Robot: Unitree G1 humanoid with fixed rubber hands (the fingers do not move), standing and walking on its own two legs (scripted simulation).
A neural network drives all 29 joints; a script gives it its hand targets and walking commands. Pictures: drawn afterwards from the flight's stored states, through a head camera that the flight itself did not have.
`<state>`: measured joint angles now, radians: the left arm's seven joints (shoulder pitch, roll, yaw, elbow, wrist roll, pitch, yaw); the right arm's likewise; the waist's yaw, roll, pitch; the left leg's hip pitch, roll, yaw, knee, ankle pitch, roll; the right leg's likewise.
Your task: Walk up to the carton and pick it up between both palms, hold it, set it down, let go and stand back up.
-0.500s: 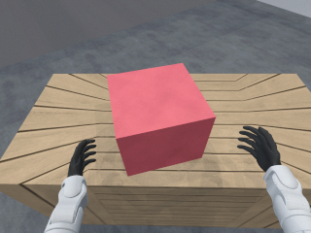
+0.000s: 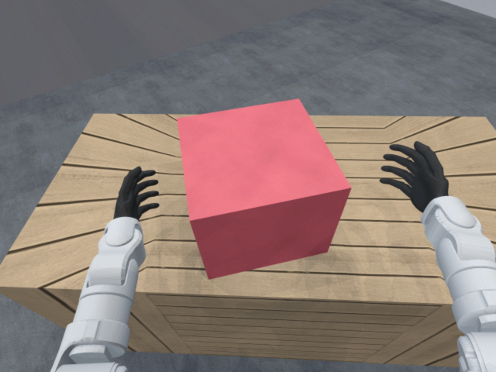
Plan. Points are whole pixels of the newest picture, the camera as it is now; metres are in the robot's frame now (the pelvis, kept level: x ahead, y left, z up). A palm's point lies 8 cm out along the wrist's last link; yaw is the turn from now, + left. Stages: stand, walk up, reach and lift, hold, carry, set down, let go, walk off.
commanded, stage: reach and lift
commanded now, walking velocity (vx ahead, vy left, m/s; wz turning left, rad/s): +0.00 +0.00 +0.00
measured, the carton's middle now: (254, 187) +0.48 +0.03 -0.03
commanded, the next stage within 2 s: none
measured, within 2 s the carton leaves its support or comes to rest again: neither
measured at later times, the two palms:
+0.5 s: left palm (132, 174) +0.39 +0.23 +0.11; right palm (411, 145) +0.43 -0.22 +0.14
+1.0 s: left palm (134, 185) +0.40 +0.25 +0.06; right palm (396, 159) +0.45 -0.22 +0.09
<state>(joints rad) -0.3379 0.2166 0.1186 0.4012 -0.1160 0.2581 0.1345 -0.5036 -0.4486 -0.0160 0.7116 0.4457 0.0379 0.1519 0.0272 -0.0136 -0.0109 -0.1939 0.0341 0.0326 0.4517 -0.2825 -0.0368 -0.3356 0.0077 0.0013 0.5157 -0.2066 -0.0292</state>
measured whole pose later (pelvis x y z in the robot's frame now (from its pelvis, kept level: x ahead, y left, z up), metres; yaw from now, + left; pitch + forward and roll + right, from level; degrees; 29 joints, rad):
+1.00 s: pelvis +0.00 +0.00 +0.00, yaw +0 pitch +11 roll +1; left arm -0.81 0.27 0.05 1.15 -0.22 -0.06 0.11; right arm -0.93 -0.45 0.12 1.27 0.47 -0.05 0.12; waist 0.07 -0.01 -0.10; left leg -0.40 0.03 0.03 0.49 -0.28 -0.04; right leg -0.52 0.01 0.00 0.51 -0.18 -0.02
